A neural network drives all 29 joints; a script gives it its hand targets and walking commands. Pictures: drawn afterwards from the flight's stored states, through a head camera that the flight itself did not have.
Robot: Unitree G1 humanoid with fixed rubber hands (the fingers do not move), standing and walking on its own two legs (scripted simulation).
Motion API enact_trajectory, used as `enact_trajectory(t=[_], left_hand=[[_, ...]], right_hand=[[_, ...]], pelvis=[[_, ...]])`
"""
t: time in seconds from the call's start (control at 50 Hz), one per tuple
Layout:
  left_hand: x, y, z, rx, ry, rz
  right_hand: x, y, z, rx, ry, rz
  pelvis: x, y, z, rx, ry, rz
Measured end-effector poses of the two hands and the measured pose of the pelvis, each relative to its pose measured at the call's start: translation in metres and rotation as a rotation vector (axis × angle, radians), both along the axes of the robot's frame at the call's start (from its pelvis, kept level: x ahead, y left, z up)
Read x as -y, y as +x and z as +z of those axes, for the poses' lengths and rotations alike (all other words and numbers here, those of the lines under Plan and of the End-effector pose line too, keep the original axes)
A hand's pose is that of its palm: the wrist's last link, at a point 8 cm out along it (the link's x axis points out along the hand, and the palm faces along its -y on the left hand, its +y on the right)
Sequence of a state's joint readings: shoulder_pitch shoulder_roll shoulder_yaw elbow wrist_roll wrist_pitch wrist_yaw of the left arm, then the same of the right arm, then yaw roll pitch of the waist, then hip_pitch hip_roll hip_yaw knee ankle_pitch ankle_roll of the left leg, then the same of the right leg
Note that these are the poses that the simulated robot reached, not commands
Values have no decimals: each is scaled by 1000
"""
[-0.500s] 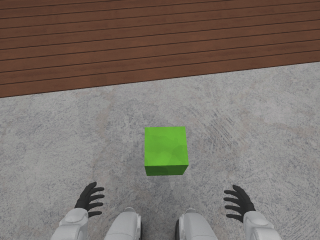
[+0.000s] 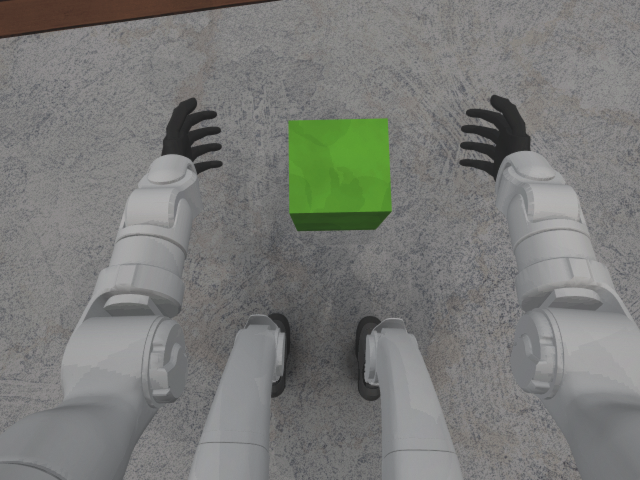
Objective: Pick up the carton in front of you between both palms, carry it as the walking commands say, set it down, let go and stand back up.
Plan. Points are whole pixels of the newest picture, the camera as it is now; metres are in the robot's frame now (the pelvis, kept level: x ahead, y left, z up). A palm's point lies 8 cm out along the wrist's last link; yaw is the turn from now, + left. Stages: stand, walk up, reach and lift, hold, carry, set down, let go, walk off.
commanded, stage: reach and lift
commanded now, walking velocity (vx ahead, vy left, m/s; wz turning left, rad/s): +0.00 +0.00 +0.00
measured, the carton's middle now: (337, 181) +0.56 -0.01 -0.54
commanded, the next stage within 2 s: none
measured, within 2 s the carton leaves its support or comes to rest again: neither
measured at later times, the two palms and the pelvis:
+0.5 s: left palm (210, 101) +0.56 +0.18 -0.15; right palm (480, 94) +0.58 -0.20 -0.15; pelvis +0.04 +0.00 -0.02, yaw +1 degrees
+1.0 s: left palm (245, 166) +0.54 +0.18 -0.40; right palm (430, 164) +0.56 -0.20 -0.40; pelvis -0.02 +0.00 -0.24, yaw +2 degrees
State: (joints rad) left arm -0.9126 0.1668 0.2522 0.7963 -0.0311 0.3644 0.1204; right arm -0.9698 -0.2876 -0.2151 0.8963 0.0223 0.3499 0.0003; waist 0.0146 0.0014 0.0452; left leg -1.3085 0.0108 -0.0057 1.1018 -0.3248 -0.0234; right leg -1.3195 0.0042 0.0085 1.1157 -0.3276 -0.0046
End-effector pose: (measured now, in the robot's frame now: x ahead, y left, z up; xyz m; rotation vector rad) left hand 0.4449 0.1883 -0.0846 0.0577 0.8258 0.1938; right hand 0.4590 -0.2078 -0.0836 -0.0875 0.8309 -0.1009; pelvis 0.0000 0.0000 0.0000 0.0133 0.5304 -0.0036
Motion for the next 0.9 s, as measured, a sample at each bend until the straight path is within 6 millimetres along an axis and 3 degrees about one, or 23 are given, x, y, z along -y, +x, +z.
enact_trajectory(t=[0.28,0.38,0.5,0.62,0.76,0.9], left_hand=[[6,103,-21,173,-8,5],[6,116,-35,191,-7,-2],[8,114,-68,172,-14,1],[11,105,-128,140,-16,1],[10,99,-212,138,-6,-2],[8,97,-278,134,-6,-3]], right_hand=[[-2,107,-19,170,15,4],[-3,121,-33,190,18,11],[-6,119,-67,173,24,3],[-9,107,-128,138,22,-10],[-5,97,-213,141,5,-23],[-4,96,-280,145,2,-19]], pelvis=[[1,16,-10,-230,8,3],[1,29,-7,-300,9,2],[0,39,-20,-375,12,3],[-2,36,-63,-421,12,5],[-4,17,-138,-398,14,7],[-5,-6,-208,-308,19,7]])
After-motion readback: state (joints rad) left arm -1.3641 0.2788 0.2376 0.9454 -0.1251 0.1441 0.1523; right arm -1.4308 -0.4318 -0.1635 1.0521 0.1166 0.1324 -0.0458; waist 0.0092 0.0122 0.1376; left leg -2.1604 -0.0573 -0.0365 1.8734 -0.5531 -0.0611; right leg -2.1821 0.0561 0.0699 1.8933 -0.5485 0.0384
